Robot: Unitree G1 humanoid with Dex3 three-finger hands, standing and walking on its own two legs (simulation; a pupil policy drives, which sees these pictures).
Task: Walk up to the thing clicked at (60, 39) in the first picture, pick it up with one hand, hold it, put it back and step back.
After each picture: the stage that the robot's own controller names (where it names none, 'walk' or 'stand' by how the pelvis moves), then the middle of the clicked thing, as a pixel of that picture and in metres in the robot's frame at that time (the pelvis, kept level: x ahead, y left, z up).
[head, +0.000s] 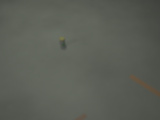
stand; (62, 42) +1.41 +0.21 -0.72
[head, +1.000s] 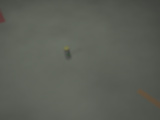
walk; (66, 51) +1.28 +0.26 -0.72
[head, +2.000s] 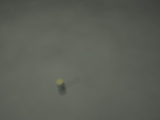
walk; (60, 85) +0.81 +0.26 -0.72
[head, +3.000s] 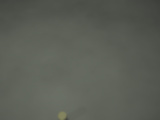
walk; (63, 118) +0.49 +0.19 -0.71
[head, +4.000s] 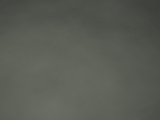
stand; out of the picture +0.39 +0.16 -0.72
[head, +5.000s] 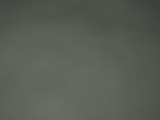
stand; out of the picture +0.36 +0.18 -0.71
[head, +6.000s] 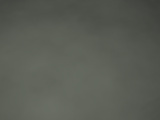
stand; out of the picture +0.37 +0.19 -0.72
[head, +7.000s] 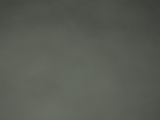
stand; out of the picture +0.35 +0.19 -0.73
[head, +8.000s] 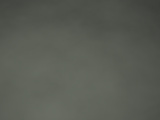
stand; out of the picture +0.35 +0.19 -0.73
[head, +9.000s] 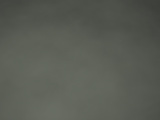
stand; out of the picture +0.34 +0.18 -0.73
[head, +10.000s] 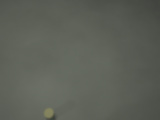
go down; (49, 114) +0.38 +0.17 -0.66
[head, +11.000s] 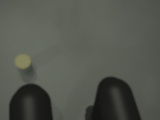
go down; (24, 65) +0.45 +0.20 -0.30
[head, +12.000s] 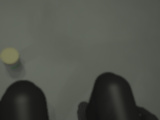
close in; (11, 59) +0.44 +0.21 -0.28
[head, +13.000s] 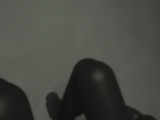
close in; out of the picture +0.43 +0.25 -0.23
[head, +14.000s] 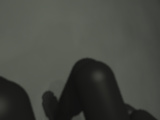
close; out of the picture +0.41 +0.24 -0.23
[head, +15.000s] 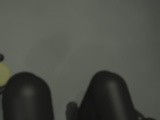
lift; out of the picture +0.33 +0.24 -0.15
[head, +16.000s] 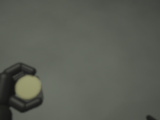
lift; (31, 93) +0.31 +0.17 +0.02
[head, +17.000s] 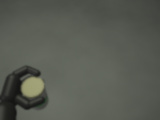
hold; (36, 94) +0.31 +0.16 +0.01
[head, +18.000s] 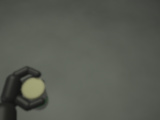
hold; (36, 95) +0.31 +0.16 +0.01
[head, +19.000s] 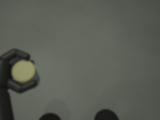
crouch; (27, 76) +0.37 +0.18 -0.05
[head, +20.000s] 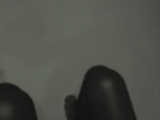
lower; out of the picture +0.43 +0.23 -0.18
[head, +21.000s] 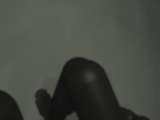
lower; out of the picture +0.44 +0.26 -0.24
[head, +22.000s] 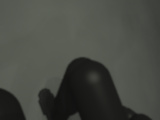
lower; out of the picture +0.43 +0.26 -0.23
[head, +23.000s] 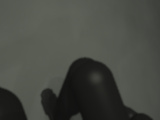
lower; out of the picture +0.43 +0.26 -0.23
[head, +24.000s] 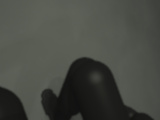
lower; out of the picture +0.43 +0.26 -0.23
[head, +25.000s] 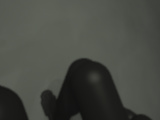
open; out of the picture +0.42 +0.24 -0.23
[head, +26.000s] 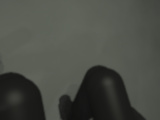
stand; out of the picture +0.42 +0.22 -0.25
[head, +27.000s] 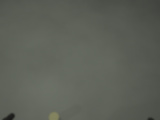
stand; (54, 119) +0.37 +0.14 -0.61
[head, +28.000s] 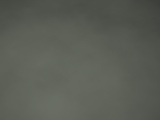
stand; out of the picture +0.38 +0.14 -0.67
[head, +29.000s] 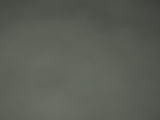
stand; out of the picture +0.37 +0.14 -0.67
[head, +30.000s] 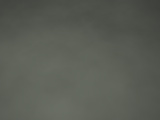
stand; out of the picture +0.40 +0.13 -0.72
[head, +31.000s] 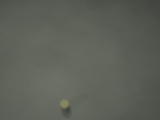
walk; (64, 106) +0.46 +0.10 -0.70
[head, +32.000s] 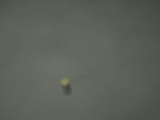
walk; (65, 84) +0.67 +0.16 -0.70
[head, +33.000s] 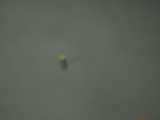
stand; (62, 60) +0.98 +0.16 -0.70
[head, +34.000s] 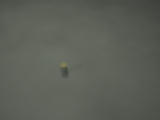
stand; (63, 68) +0.98 +0.15 -0.71
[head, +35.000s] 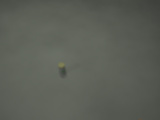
stand; (61, 68) +1.00 +0.18 -0.72
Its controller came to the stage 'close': yes
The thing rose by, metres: 0.72
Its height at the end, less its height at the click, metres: +0.00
